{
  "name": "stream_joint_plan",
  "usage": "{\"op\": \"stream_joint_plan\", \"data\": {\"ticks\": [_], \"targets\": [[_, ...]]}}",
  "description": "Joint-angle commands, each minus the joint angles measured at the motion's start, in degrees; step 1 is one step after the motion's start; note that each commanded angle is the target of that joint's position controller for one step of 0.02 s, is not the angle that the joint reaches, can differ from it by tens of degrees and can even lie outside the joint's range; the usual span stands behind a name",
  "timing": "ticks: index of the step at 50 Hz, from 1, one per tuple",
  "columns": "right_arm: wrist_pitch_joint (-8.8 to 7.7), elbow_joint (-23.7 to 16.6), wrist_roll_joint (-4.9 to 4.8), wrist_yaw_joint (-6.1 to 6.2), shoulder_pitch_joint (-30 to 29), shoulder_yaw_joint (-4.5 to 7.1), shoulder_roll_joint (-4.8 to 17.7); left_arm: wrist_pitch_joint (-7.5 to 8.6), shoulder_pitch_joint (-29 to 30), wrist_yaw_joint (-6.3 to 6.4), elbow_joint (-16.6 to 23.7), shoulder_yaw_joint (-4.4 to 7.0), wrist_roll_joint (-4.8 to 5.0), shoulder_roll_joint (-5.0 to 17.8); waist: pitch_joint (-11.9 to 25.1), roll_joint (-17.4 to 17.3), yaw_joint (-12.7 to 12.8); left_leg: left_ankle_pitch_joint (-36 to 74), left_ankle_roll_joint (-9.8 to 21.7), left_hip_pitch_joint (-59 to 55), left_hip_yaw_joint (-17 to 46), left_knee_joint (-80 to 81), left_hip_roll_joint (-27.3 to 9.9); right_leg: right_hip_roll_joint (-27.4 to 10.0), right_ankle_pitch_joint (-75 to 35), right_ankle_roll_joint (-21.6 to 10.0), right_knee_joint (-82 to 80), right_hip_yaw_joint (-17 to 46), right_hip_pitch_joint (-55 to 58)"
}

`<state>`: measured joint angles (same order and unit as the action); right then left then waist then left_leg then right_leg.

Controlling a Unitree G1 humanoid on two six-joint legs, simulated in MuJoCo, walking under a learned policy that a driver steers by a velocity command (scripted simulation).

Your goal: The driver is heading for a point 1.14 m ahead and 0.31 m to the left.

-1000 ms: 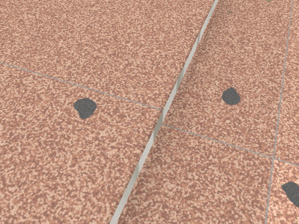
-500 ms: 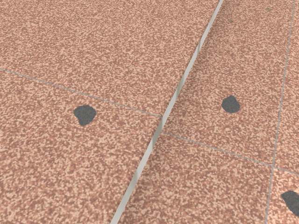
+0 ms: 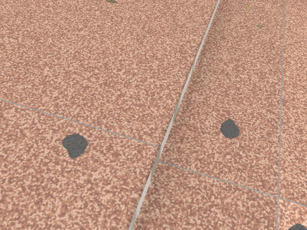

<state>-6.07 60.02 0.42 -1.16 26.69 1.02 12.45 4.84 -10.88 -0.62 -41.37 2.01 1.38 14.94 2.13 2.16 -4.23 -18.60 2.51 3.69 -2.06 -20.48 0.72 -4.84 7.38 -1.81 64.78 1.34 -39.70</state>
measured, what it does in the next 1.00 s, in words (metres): climbs, turning left: right foot, then left foot 0.12 m higher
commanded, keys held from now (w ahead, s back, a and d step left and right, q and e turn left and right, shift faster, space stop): w+shift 0.30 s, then w+q+shift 0.70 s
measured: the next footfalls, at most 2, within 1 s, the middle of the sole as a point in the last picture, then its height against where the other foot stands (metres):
right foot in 0.28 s outside the picture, level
left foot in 0.74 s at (128, 172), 0.12 m higher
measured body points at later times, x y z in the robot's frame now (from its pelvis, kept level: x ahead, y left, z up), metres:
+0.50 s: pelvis +0.39 -0.06 -0.01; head +0.39 -0.05 +0.44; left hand +0.36 +0.19 -0.16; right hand +0.53 -0.31 -0.12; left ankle +0.37 +0.07 -0.50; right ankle +0.39 -0.15 -0.74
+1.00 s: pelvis +0.82 +0.04 +0.11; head +0.81 +0.07 +0.56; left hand +0.98 +0.35 +0.10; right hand +0.91 -0.18 -0.02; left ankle +0.72 +0.04 -0.62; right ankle +1.02 -0.09 -0.50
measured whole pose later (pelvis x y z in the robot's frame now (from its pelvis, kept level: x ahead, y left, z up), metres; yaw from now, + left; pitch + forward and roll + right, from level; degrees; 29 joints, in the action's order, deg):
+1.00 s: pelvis +0.82 +0.04 +0.11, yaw +29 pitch +2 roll -2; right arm -3.1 44.5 -1.1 0.0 32.1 0.2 9.9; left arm 8.6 2.8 -2.1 -28.7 -0.9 -1.3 12.1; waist 2.5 0.6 -2.6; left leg -22.9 9.0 8.9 9.0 -31.8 8.3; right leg -3.5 13.4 -1.4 72.2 7.2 -49.4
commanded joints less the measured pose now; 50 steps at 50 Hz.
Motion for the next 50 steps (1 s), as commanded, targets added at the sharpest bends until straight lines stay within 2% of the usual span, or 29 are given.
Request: {"op": "stream_joint_plan", "data": {"ticks": [1, 9, 11, 13, 14, 15, 16, 17, 19, 21, 23, 26, 28, 29, 31, 34, 35, 36, 37, 38, 39, 40, 41, 42, 43, 45, 47, 48, 50], "targets": [[-0.54, -3.53, -0.24, 1.29, -0.69, 1.04, 8.69, 0.36, 6.90, -0.09, 5.84, 0.64, -0.10, 2.60, -10.89, -5.92, 1.22, 4.10, 7.78, 0.99, 13.39, 16.87, -13.62, -1.99, -8.05, 2.19, -7.73, 0.27, -13.07], [0.27, -4.54, -0.91, 2.53, 5.39, 1.01, 9.70, 1.59, 20.78, -3.72, 11.24, 0.22, 0.79, 0.95, -12.76, -7.54, -0.12, 31.76, 5.80, -8.07, 1.83, 17.24, -14.90, 3.01, -14.33, -0.59, -33.35, -5.00, -0.22], [1.00, -4.63, -0.24, 2.72, 5.73, 1.82, 11.74, 1.44, 19.78, -3.74, 12.24, 1.00, 0.72, 2.86, -8.52, -11.37, 2.47, 58.90, 5.23, -14.50, 1.42, 9.33, -16.54, 6.37, -7.41, -2.69, -33.26, -7.23, 4.44], [2.64, -4.82, 1.18, 3.13, 4.33, 2.79, 13.92, 0.31, 3.91, -2.57, 8.95, 3.48, 1.25, 7.79, 2.60, -16.05, 11.92, 82.09, 4.63, -16.41, 1.43, -9.80, -17.52, 8.61, -2.95, -6.11, -33.50, -7.33, 22.02], [2.96, -6.12, 1.10, 3.43, 1.85, 2.81, 14.15, -0.44, -9.81, -1.58, 4.66, 4.66, 1.36, 10.29, 9.60, -13.91, 18.55, 73.52, 3.36, -3.24, 1.10, -25.56, -15.37, 4.93, -5.05, -7.09, -32.81, -3.03, 43.52], [1.96, -8.43, 1.42, 2.26, 8.99, 0.56, 3.41, -0.36, -17.67, -1.21, 1.37, 5.64, -0.69, 15.30, 21.10, 4.05, 12.54, 27.35, 1.11, 24.10, 3.62, -49.59, -5.31, -9.73, 13.51, -14.05, -30.87, 22.81, 72.17], [-0.69, -7.27, -1.44, 1.38, 9.34, -0.38, 2.04, 0.16, -20.75, -1.57, -0.75, 5.18, -0.74, 12.54, 29.46, 13.82, 13.31, -8.15, 1.64, 32.84, 11.97, -62.07, 1.13, -15.40, 32.72, -16.93, -43.78, 44.05, 76.20], [-1.53, -9.71, -4.73, 1.21, 0.98, 1.53, 7.14, 0.30, -17.65, -1.22, -1.62, 4.03, -1.98, 7.44, 18.11, 11.22, 14.00, -5.89, 3.02, 39.56, 12.05, -67.87, -2.10, -14.05, 32.37, -12.94, -48.56, 39.24, 68.49], [-1.65, -13.00, -4.53, 1.43, -8.07, 1.23, 5.24, 1.30, -11.39, -1.49, -3.25, 3.04, -2.63, 4.12, 3.76, -2.65, 10.45, -0.63, 3.00, 41.25, 8.94, -69.61, -6.57, -11.77, 18.79, -10.57, -50.05, 24.58, 48.07], [0.93, -12.81, -4.22, 1.08, -4.67, 1.08, 1.05, 1.90, -7.50, -2.29, -6.21, 1.44, -3.52, -1.77, -1.00, 1.85, 4.92, 0.79, 3.38, 38.79, 8.74, -78.18, -9.13, -10.36, 15.33, -10.08, -51.94, 16.84, 34.13], [3.67, -15.07, -5.30, 1.22, -5.94, -0.21, -3.88, 1.39, -7.40, -2.93, -10.05, 0.42, -1.99, -3.58, -6.55, 4.84, 2.55, -6.11, 3.88, 51.69, 7.30, -100.18, -8.14, -12.96, 16.69, -9.60, -53.22, 12.99, 28.70], [5.91, -21.55, -4.28, 1.23, -11.78, -2.70, -6.90, 0.40, -6.02, -2.29, -13.10, -2.16, -2.35, -5.70, -13.46, 0.83, -1.85, -2.21, 4.57, 65.04, 10.59, -109.99, -6.47, -13.06, 9.85, -4.96, -52.61, 2.93, 17.53], [5.45, -25.76, -2.84, 1.08, -15.76, -2.95, -4.01, -0.34, -2.81, -1.39, -12.07, -3.25, -3.36, -4.24, -13.55, -0.59, -3.80, 6.71, 3.31, 61.83, 8.23, -94.24, -5.84, -6.97, 4.97, -2.03, -54.27, -6.54, 11.80], [5.25, -27.34, -2.16, 1.25, -17.62, -2.56, -0.26, -0.08, -2.15, -0.40, -10.37, -2.86, -3.79, -0.22, -11.70, -1.92, -3.35, 11.04, 1.87, 57.02, 4.85, -83.02, -5.04, -5.02, 1.37, -2.73, -57.70, -10.76, 10.43], [5.20, -28.20, -1.43, 1.12, -20.28, -1.75, 1.76, 1.21, -6.50, 1.72, -10.90, -2.70, -2.74, 2.11, -8.83, -2.71, -0.41, 14.75, 1.92, 50.79, -2.36, -75.00, -3.85, -3.31, -13.10, -3.19, -60.74, -15.94, 16.23], [2.76, -31.85, -1.39, -0.96, -23.46, -0.98, 2.07, 1.40, -10.41, 4.51, -9.03, -0.58, -0.98, 11.83, 0.20, 2.34, -1.79, 8.34, 5.66, 32.73, -12.34, -56.73, -0.26, -7.53, -75.93, -1.01, -50.00, -16.99, 29.53], [3.18, -31.90, -2.06, -1.30, -20.20, -0.08, 3.04, 0.00, -9.02, 5.28, -8.13, 0.58, -2.18, 15.59, 4.53, 9.32, -5.09, 0.56, 6.02, 29.86, -13.49, -55.06, 1.50, -10.76, -94.63, -1.84, -42.31, -15.32, 37.43], [4.17, -30.29, -2.59, -1.50, -11.96, 1.65, 7.55, -1.79, -5.45, 5.09, -6.27, 1.35, -3.23, 17.01, 9.17, 12.12, -9.14, -8.71, 8.25, 24.57, -11.94, -52.46, 3.93, -13.04, -107.64, -3.05, -29.89, -14.61, 42.96], [4.24, -26.44, -3.18, -2.04, -0.12, 3.89, 12.48, -2.80, -1.77, 4.61, -2.75, 1.98, -2.36, 16.75, 10.35, 9.71, -13.89, -11.66, 11.44, 12.03, -6.67, -38.66, 7.06, -10.76, -103.01, -4.25, -8.83, -13.94, 37.49], [3.84, -23.30, -2.06, -2.41, 2.01, 4.81, 16.39, -0.62, 0.42, 3.51, 0.75, 0.07, -1.75, 7.46, 3.05, -10.56, -9.48, -7.19, 15.74, 3.71, 14.78, -23.73, 2.22, 0.95, -26.71, -2.62, 16.36, -8.93, 17.92], [3.21, -24.30, -0.67, -1.07, -2.62, 4.04, 14.82, 3.17, -3.12, 0.55, 6.15, -1.72, -1.86, 0.53, 8.58, -29.91, 0.41, -23.75, 24.05, -5.26, 56.32, -0.02, -7.09, 12.60, 8.23, -3.07, 29.59, 5.91, -2.30], [2.14, -24.67, 0.13, -0.42, -1.14, 2.61, 8.85, 6.00, 0.82, -1.25, 7.91, -0.58, -0.96, 3.33, 4.43, -19.93, -0.62, -31.80, 20.56, -4.33, 63.94, 7.05, -10.39, 10.28, 6.29, -6.29, 31.89, 11.20, -9.05], [1.13, -22.28, 0.83, -0.94, 2.51, 1.42, 4.16, 6.63, 6.22, -2.09, 9.89, -0.78, 0.47, 2.13, -2.63, -7.83, -0.06, -28.05, 18.39, 1.47, 60.70, 4.86, -10.97, 9.29, 7.06, -7.25, 31.65, 9.89, -12.95], [0.37, -21.53, 0.00, -1.68, 1.27, 0.91, 2.39, 6.61, 8.25, -2.00, 10.67, -1.55, -0.22, -0.30, -6.97, 3.58, 2.96, -20.93, 16.66, 9.61, 51.88, 1.65, -8.68, 7.27, 7.39, -6.45, 28.47, 8.81, -12.70], [0.07, -22.19, -0.07, -1.41, -2.61, 0.91, 2.18, 5.90, 6.64, -2.09, 11.13, -2.13, -1.24, -2.11, -7.31, 4.29, 7.08, -15.38, 15.91, 16.10, 43.13, -0.19, -5.97, 5.34, 6.50, -4.94, 25.15, 8.11, -10.00], [0.71, -23.62, -0.92, 0.06, -7.33, 1.15, 3.32, 4.01, 3.31, -2.08, 10.32, -1.53, -1.62, 0.10, -7.18, 0.16, 10.05, -8.43, 15.27, 20.60, 32.87, 1.48, -1.62, 3.61, 8.34, -1.72, 20.18, 5.48, -6.14], [1.22, -21.90, -0.68, 1.18, -2.84, 0.73, 3.13, 3.09, 6.89, -1.97, 11.50, -2.16, -2.09, -0.96, -8.35, -1.05, 7.79, -3.98, 15.40, 18.86, 30.77, 2.44, -0.50, 3.50, 11.95, -0.11, 22.93, 2.78, -12.07], [1.40, -21.39, -1.72, 1.44, -2.32, 0.95, 4.66, 3.14, 10.88, -1.77, 13.40, -2.72, -2.79, -0.85, -9.26, 0.95, 6.67, -3.93, 14.01, 18.64, 27.30, 5.26, 0.95, 2.73, 10.43, 0.01, 12.86, 1.31, -11.78], [2.14, -21.77, -2.42, 2.81, -2.60, 0.94, 3.88, 3.78, 18.14, -0.97, 14.98, -2.79, -3.31, -0.83, -8.04, 3.35, 3.23, 3.33, 12.63, 27.38, 20.48, 9.42, 4.10, 4.92, -1.02, 3.75, -11.08, -4.65, 6.78]]}}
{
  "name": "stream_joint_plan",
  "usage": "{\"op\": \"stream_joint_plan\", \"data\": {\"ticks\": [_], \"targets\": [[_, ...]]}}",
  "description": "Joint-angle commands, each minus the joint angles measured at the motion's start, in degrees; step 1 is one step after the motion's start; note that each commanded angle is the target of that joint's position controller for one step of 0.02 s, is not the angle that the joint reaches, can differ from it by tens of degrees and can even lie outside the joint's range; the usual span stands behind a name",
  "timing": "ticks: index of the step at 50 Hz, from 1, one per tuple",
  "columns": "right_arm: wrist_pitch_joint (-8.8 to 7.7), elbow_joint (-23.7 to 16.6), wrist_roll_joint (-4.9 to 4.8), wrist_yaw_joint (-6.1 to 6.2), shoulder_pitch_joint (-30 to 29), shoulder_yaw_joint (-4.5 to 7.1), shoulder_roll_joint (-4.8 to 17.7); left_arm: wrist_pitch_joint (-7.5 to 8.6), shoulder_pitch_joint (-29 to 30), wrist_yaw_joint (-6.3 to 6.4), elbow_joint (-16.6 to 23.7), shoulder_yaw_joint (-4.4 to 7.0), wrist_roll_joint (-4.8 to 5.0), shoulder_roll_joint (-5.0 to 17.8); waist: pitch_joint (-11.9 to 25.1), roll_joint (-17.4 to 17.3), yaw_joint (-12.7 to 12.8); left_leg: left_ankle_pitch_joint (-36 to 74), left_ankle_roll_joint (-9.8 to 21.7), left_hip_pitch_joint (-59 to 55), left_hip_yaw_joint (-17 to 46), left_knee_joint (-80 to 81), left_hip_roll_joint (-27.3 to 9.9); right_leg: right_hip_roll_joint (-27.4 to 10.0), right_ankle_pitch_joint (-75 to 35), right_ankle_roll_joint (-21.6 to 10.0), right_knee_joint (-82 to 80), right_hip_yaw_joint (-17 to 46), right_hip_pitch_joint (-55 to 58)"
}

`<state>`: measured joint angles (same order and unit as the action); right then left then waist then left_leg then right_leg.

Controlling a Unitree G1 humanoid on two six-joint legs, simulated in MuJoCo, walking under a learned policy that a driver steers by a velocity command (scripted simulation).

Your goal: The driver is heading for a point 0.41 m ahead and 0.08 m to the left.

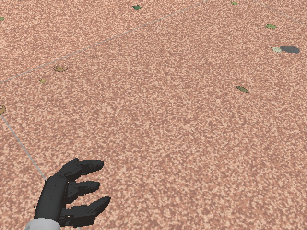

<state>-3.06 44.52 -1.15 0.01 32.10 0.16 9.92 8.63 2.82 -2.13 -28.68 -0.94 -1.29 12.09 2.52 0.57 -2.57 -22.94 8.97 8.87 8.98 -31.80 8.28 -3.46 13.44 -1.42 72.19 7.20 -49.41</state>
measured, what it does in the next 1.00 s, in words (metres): walks ahead, turning left: right foot, then left foot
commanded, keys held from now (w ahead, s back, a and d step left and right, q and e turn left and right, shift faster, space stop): w+q+shift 0.20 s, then shift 0.80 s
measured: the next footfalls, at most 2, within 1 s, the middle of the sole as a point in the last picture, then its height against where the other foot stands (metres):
right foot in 0.16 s outside the picture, level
left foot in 0.54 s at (111, 219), level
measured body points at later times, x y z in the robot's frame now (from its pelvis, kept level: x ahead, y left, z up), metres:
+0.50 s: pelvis +0.40 -0.01 +0.00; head +0.44 +0.02 +0.45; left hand +0.24 +0.23 -0.13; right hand +0.76 -0.07 -0.02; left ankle +0.53 +0.13 -0.71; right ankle +0.33 -0.18 -0.73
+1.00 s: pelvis +0.54 +0.02 +0.00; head +0.54 +0.01 +0.45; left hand +0.56 +0.30 -0.11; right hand +0.74 -0.16 -0.12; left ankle +0.54 +0.14 -0.73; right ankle +0.61 -0.11 -0.73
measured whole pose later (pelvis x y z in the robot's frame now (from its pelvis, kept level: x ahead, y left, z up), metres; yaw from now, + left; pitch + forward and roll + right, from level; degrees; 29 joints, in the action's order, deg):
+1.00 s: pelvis +0.54 +0.02 +0.00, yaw +24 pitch +0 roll +1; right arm -0.4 44.3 1.4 0.0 11.9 1.5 13.0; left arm -0.4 -10.5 1.2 -44.4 0.4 -1.9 13.0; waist 0.0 -0.3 -1.4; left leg -11.1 1.3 19.6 2.1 -31.1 3.4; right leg -2.1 16.7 2.1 33.6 2.2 -17.1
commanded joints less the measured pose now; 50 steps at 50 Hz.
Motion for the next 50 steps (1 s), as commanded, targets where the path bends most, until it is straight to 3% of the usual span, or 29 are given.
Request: {"op": "stream_joint_plan", "data": {"ticks": [1, 4, 6, 7, 8, 9, 10, 11, 12, 13, 14, 16, 17, 20, 23, 26, 27, 28, 29, 30, 32, 36, 39, 43, 45, 46, 47, 48, 50], "targets": [[-1.09, -5.22, -0.93, 1.87, -7.84, 2.22, 7.93, 0.64, 5.95, 0.70, 3.43, 0.01, 0.15, 0.21, -6.00, -0.54, 1.01, 10.02, 5.77, 24.73, 8.66, 21.58, -3.81, 4.98, -13.42, 5.03, -25.77, -11.80, 26.95], [-1.81, -4.95, -1.64, 1.62, -7.56, 4.25, 12.74, 0.80, 4.42, 2.21, 3.61, 4.01, 4.18, 7.84, -0.96, -8.97, 1.45, 19.66, 3.10, 9.36, 11.86, 18.45, -6.34, 6.99, -18.89, 6.63, -41.41, -7.73, 35.01], [-1.17, -5.05, -1.36, 1.46, -9.66, 5.25, 14.34, 0.44, -3.45, 2.90, 2.36, 6.80, 5.54, 12.91, 3.41, -12.99, 6.66, 40.23, -0.44, -0.61, 13.39, 5.43, -6.42, 7.46, -14.18, 5.77, -44.27, -7.16, 41.17], [-0.57, -6.23, 0.11, 1.02, -13.18, 5.48, 14.86, -0.09, -14.10, 3.43, -0.26, 8.19, 6.65, 15.01, 8.46, -13.69, 12.58, 45.24, -2.46, 0.33, 12.61, -7.88, -6.38, 4.76, -11.96, 4.38, -42.93, -5.59, 50.23], [-0.64, -8.45, 2.34, 0.35, -14.76, 4.23, 10.84, -1.15, -28.50, 3.61, -3.55, 8.22, 6.06, 15.76, 18.12, -10.77, 16.61, 37.85, -3.23, 8.20, 12.16, -24.59, -7.27, -2.62, -2.15, 1.80, -35.44, 0.91, 67.59], [-1.68, -11.00, 5.09, -0.18, -12.96, 0.96, -0.59, -1.68, -35.20, 3.33, -6.26, 7.31, 3.55, 17.64, 19.50, 14.91, 13.52, -12.80, -2.21, 21.96, 8.58, -43.07, -3.58, -9.62, -4.08, 3.69, -34.71, 12.30, 78.12], [-1.98, -12.80, -3.83, -0.53, 0.88, 0.57, 0.36, -0.89, -30.91, 2.24, -5.72, 7.73, -0.92, 19.58, 24.33, 41.14, 4.30, -9.88, -3.59, 39.54, 5.16, -57.93, -3.01, -23.70, 17.74, -8.42, -54.37, 51.30, 83.83], [-1.31, -10.54, -3.87, 0.40, -5.34, 1.05, 6.10, -1.09, -24.76, 1.95, -3.38, 6.78, -0.59, 10.82, 13.85, 22.24, 7.67, -2.62, -4.36, 41.76, 2.09, -60.01, -7.46, -20.59, 25.42, -10.36, -58.96, 46.78, 75.33], [-0.80, -12.20, -1.93, 0.23, -14.86, 1.81, 8.93, -1.36, -22.28, 2.14, -4.79, 5.95, -0.06, 7.46, 4.55, 9.34, 8.96, 2.79, -5.14, 40.73, -0.76, -58.88, -8.88, -17.60, 11.22, -9.89, -57.53, 32.44, 64.41], [-0.25, -13.50, 0.29, 0.21, -20.85, 1.95, 8.53, -1.45, -21.02, 1.70, -6.50, 5.80, -0.27, 7.98, -0.35, -2.75, 7.76, 2.33, -5.38, 35.13, -1.46, -56.76, -10.58, -14.28, -9.12, -8.49, -56.00, 21.76, 54.17], [-0.18, -15.02, 0.41, -0.22, -20.80, 2.18, 8.37, -1.28, -18.84, 1.56, -8.11, 5.63, -0.28, 8.07, -2.02, -0.94, 4.36, 1.65, -6.20, 32.72, -0.81, -53.57, -11.52, -13.81, -24.56, -9.83, -54.13, 16.17, 48.55], [0.06, -15.89, -1.08, -0.85, -23.12, 2.18, 7.86, -0.75, -20.06, 1.42, -11.87, 4.24, 0.67, 4.09, -4.24, 2.61, 3.45, -1.01, -6.53, 31.92, -1.41, -43.14, -12.62, -10.44, -36.85, -8.03, -54.19, 5.83, 45.48], [0.01, -16.19, -1.15, -0.97, -24.54, 1.71, 6.44, -0.78, -19.91, 1.54, -13.01, 4.24, 1.12, 4.85, -4.82, 2.81, 2.96, -1.87, -6.69, 32.08, -2.72, -37.56, -12.26, -9.92, -40.02, -7.72, -54.84, 3.37, 44.60], [-1.27, -16.09, 0.02, -2.59, -26.67, 0.72, 5.85, -1.40, -15.81, 2.41, -12.89, 6.06, 1.78, 13.44, -3.24, 2.93, 1.78, 12.83, -7.18, 20.61, -8.00, -13.80, -9.96, -7.56, -43.35, -7.23, -57.67, -4.37, 37.84], [-1.74, -15.06, 1.14, -3.86, -28.51, 2.14, 9.38, -1.24, -18.38, 2.67, -14.13, 6.60, 3.22, 16.30, 0.76, 5.30, 1.75, 25.68, -5.35, 8.42, -8.70, -3.30, -6.40, -7.64, -43.24, -5.36, -56.53, -6.33, 40.09], [-1.04, -12.16, 2.73, -2.62, -20.85, 4.62, 13.80, -1.80, -19.05, 3.24, -14.45, 6.05, 3.61, 15.28, 4.16, 3.73, -3.87, 33.62, -1.49, -5.41, -8.36, 4.12, -5.40, -4.95, -43.94, -1.57, -40.59, -9.80, 39.35], [-0.61, -12.11, 3.43, -1.48, -17.67, 5.53, 17.61, -2.03, -19.81, 3.43, -12.86, 5.38, 2.01, 13.74, 7.61, -2.77, -4.67, 55.04, 1.28, -14.52, -0.89, 2.14, -13.33, -1.11, -24.96, 0.84, -25.21, -11.52, 32.15], [-0.41, -13.58, 5.62, -0.68, -18.82, 3.76, 17.60, -2.64, -28.75, 2.85, -13.01, 3.08, 0.14, 7.74, 16.22, -16.21, 0.87, 86.11, 11.67, -26.36, 19.69, -0.47, -30.78, 5.12, 25.75, 3.93, -2.17, -9.03, 19.52], [-0.33, -13.75, 4.38, -1.03, -18.49, 2.26, 13.06, -3.37, -33.01, 2.18, -15.73, 3.16, 0.28, 10.82, 24.38, -11.46, 0.47, 94.90, 14.09, -25.32, 21.05, -3.00, -31.73, 2.09, 27.44, 4.32, 2.88, 1.08, 22.19], [-0.17, -13.03, 2.98, -1.77, -21.07, 2.57, 12.10, -4.25, -32.08, 1.81, -15.36, 3.20, 1.94, 11.97, 21.97, -9.00, 1.20, 77.79, 15.43, -23.01, 18.98, -0.19, -29.98, 0.91, 24.63, 5.25, 4.58, 0.07, 17.27], [-0.10, -12.44, 1.13, -1.95, -26.05, 2.27, 10.21, -5.74, -22.61, 3.26, -13.65, 3.96, 1.76, 12.85, 9.84, -1.30, 2.16, 54.54, 9.81, -7.66, 13.56, 5.95, -23.31, -1.80, 18.09, 6.31, -2.34, -1.77, 15.71], [0.22, -10.54, 3.09, -1.55, -28.93, 2.93, 11.35, -8.05, -24.03, 4.64, -14.00, 3.49, 1.22, 8.63, 6.53, -4.89, 6.15, 48.93, 6.92, 10.46, 4.81, 11.09, -18.68, -0.94, 13.08, 7.16, -15.80, -4.48, 28.94], [0.78, -8.96, 2.97, -0.79, -27.72, 3.18, 11.00, -8.61, -20.36, 4.72, -13.84, 2.97, 0.93, 6.79, 8.44, -5.49, 4.59, 38.69, 6.12, 11.15, 3.33, 12.11, -17.91, -0.53, 5.74, 6.36, -24.38, -4.59, 33.15], [1.70, -7.29, 2.19, -0.60, -27.70, 2.59, 9.33, -9.35, -16.23, 4.14, -13.19, 3.05, 0.47, 6.60, 4.17, -6.28, 4.78, 8.72, 2.55, 15.78, 4.14, 12.93, -15.90, 1.07, -2.08, 4.06, -37.67, -5.48, 39.64], [1.44, -5.09, 2.51, -0.65, -23.31, 1.59, 6.46, -9.11, -15.52, 3.92, -12.27, 3.11, -1.08, 8.11, 1.68, -3.34, 4.41, -2.99, -3.18, 19.32, 3.16, 10.63, -12.49, -2.42, -6.75, 1.26, -45.57, -1.73, 44.60], [1.15, -4.30, 2.88, -0.71, -19.82, 2.01, 7.35, -9.12, -14.43, 4.10, -11.32, 3.86, -1.07, 12.30, -0.05, 3.02, 1.60, -5.86, -5.88, 20.81, -0.41, 7.01, -8.63, -6.84, -8.14, -1.15, -46.07, 1.44, 43.26], [1.28, -4.13, 2.27, -0.22, -19.01, 2.25, 6.89, -8.95, -12.83, 3.75, -12.41, 4.12, -0.78, 11.92, -0.31, 9.89, 0.37, 1.04, -7.62, 12.66, -5.53, 5.19, -6.40, -6.94, 6.92, -2.95, -49.71, 2.42, 32.69], [1.60, -4.04, 2.62, 0.21, -21.56, 2.55, 8.07, -8.47, -10.71, 3.35, -11.86, 3.28, -0.74, 8.70, -2.53, 8.35, 1.01, 5.98, -8.40, 7.95, -5.34, 3.99, -6.79, -4.54, 13.99, -1.90, -51.80, 1.75, 27.58], [2.39, -3.62, 2.65, 0.85, -22.18, 3.07, 8.61, -7.61, -10.28, 3.23, -12.12, 2.69, -0.57, 7.37, -3.88, 6.56, 1.26, 8.50, -7.63, 6.30, -4.14, 4.13, -7.69, -2.19, 11.81, 0.47, -50.87, -0.75, 26.30]]}}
